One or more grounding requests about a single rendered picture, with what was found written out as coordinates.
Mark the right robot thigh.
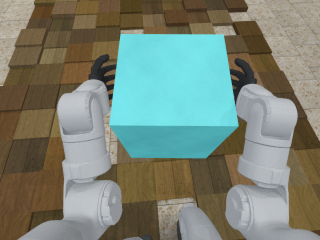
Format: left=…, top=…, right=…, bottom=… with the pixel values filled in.
left=178, top=206, right=222, bottom=240

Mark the robot right upper arm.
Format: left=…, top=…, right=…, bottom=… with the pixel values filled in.
left=225, top=184, right=320, bottom=240

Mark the carton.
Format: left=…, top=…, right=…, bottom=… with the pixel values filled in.
left=109, top=34, right=239, bottom=159

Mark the left robot hand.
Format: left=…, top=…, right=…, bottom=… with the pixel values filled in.
left=88, top=54, right=117, bottom=100

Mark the robot left upper arm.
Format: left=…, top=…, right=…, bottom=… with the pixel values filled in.
left=18, top=180, right=123, bottom=240

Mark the right robot hand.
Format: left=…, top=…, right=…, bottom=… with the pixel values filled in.
left=229, top=58, right=257, bottom=105

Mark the left robot forearm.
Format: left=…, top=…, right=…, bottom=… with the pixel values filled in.
left=57, top=79, right=112, bottom=216

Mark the robot right shin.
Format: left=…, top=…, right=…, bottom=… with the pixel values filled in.
left=181, top=203, right=194, bottom=240

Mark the right robot forearm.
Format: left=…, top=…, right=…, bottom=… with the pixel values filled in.
left=235, top=84, right=298, bottom=221

